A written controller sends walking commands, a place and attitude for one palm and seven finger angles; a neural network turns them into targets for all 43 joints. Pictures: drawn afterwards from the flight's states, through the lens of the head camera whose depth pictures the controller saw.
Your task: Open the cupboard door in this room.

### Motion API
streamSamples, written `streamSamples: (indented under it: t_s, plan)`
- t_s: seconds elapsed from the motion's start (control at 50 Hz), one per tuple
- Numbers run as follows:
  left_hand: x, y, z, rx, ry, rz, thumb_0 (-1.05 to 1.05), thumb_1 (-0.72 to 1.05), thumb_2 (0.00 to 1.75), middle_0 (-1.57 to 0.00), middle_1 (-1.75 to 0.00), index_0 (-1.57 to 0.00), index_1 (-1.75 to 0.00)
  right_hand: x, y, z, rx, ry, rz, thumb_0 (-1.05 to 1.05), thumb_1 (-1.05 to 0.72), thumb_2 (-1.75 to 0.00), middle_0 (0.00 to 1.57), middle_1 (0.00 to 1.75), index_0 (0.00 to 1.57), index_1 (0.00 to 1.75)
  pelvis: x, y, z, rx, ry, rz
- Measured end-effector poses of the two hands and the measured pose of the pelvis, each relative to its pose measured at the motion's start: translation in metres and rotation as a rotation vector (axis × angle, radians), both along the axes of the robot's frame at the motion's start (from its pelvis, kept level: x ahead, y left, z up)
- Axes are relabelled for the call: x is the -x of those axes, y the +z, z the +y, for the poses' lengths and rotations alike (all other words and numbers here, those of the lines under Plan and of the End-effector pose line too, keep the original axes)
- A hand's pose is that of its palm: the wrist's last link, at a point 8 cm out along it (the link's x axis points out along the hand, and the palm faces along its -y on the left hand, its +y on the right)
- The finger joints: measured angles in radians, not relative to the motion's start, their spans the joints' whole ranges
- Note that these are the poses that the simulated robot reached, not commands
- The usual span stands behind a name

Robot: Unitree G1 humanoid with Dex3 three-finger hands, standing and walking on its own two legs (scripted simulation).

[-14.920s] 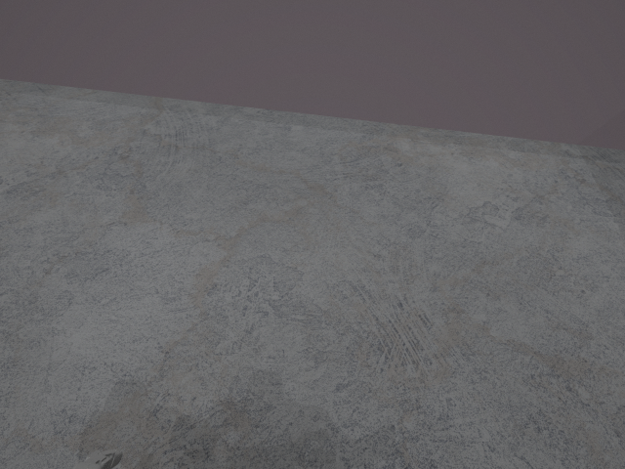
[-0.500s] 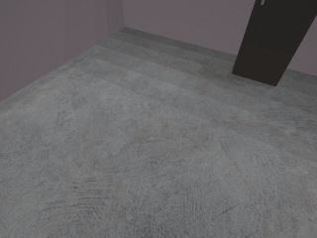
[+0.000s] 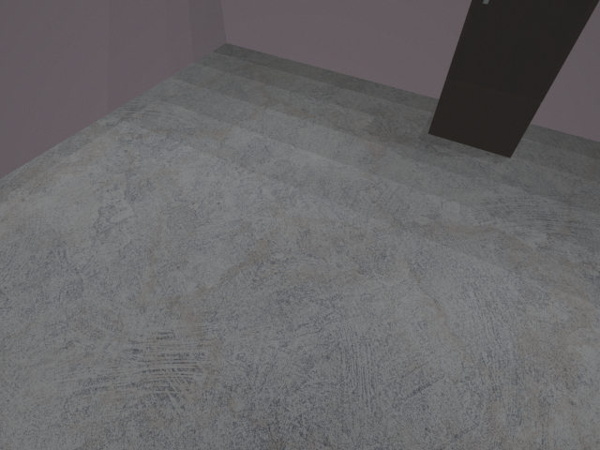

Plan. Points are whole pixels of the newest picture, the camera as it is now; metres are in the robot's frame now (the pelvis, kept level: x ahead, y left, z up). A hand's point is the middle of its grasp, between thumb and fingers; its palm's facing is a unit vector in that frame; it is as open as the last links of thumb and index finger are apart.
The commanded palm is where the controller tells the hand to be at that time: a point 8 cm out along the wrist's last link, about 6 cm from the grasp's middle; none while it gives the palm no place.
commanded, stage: stand and wait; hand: left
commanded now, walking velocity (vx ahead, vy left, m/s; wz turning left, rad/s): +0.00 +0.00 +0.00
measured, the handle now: out of the picture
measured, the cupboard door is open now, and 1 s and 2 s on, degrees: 0 0 0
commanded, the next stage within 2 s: turn or walk to find it in 0.30 s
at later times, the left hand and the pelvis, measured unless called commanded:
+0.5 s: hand out of the picture +0.10 +0.26 -0.16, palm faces +0.01 -0.94 -0.34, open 7.4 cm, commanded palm none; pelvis +0.01 +0.01 +0.00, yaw +1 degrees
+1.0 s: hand out of the picture +0.01 +0.22 -0.18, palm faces +0.18 -0.96 -0.21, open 7.4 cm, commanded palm none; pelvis +0.01 +0.02 +0.00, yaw +11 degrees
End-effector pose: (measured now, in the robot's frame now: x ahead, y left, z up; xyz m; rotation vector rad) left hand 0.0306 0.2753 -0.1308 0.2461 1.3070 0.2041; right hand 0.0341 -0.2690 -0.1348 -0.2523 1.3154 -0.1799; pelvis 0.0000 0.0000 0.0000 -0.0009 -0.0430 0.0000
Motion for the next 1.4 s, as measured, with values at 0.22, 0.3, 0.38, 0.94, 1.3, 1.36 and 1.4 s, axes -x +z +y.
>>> streamSamples:
  t_s: [0.22,0.3,0.38,0.94,1.3,1.36,1.4]
  plan:
    - [-0.042,0.015,0.028,-0.053,-0.054,-0.078,0.01,0.91,0.90,-0.20,-0.30,-0.20,-0.30,-0.040,0.015,-0.017,0.050,0.043,-0.092,0.00,-0.90,-0.90,0.20,0.30,0.20,0.30,-0.003,0.002,0.006,-0.002,-0.010,0.009]
    - [-0.053,0.018,0.032,-0.059,-0.068,-0.093,0.01,0.91,0.90,-0.20,-0.30,-0.20,-0.30,-0.052,0.019,-0.019,0.060,0.054,-0.113,0.00,-0.90,-0.90,0.20,0.30,0.20,0.30,-0.006,0.003,0.008,-0.002,-0.012,0.012]
    - [-0.060,0.019,0.033,-0.059,-0.073,-0.097,0.01,0.91,0.90,-0.20,-0.30,-0.20,-0.30,-0.060,0.020,-0.019,0.064,0.062,-0.121,0.00,-0.90,-0.90,0.20,0.30,0.20,0.30,-0.010,0.003,0.009,-0.003,-0.007,0.017]
    - [0.036,-0.024,-0.001,0.091,0.176,0.046,0.01,0.91,0.90,-0.20,-0.30,-0.20,-0.30,-0.039,-0.006,0.077,-0.060,0.145,0.027,0.00,-0.91,-0.90,0.20,0.30,0.20,0.30,-0.007,-0.006,0.030,0.014,0.179,0.043]
    - [0.066,-0.012,-0.068,0.074,0.266,0.002,0.01,0.91,0.90,-0.20,-0.30,-0.20,-0.30,-0.049,-0.020,0.025,-0.095,0.177,0.032,0.00,-0.91,-0.90,0.20,0.30,0.20,0.30,-0.007,-0.007,-0.019,-0.019,0.249,0.024]
    - [0.078,-0.018,-0.074,0.096,0.287,0.023,0.01,0.91,0.90,-0.20,-0.30,-0.20,-0.30,-0.052,-0.020,0.024,-0.076,0.198,0.028,0.00,-0.91,-0.90,0.20,0.30,0.20,0.30,-0.004,-0.009,-0.018,-0.009,0.264,0.023]
    - [0.085,-0.025,-0.077,0.113,0.305,0.037,0.01,0.91,0.90,-0.20,-0.30,-0.20,-0.30,-0.052,-0.021,0.025,-0.062,0.213,0.027,0.00,-0.91,-0.90,0.20,0.30,0.20,0.30,-0.003,-0.013,-0.016,0.006,0.275,0.021]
